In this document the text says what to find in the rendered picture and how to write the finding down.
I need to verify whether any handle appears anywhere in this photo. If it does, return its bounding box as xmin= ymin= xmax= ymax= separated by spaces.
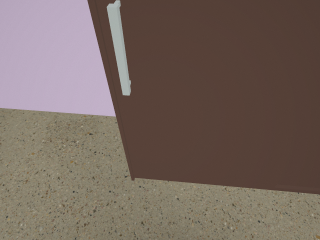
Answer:
xmin=107 ymin=0 xmax=131 ymax=96

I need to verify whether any wardrobe door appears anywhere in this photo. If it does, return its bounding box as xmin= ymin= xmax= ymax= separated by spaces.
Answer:
xmin=96 ymin=0 xmax=320 ymax=190
xmin=278 ymin=148 xmax=320 ymax=189

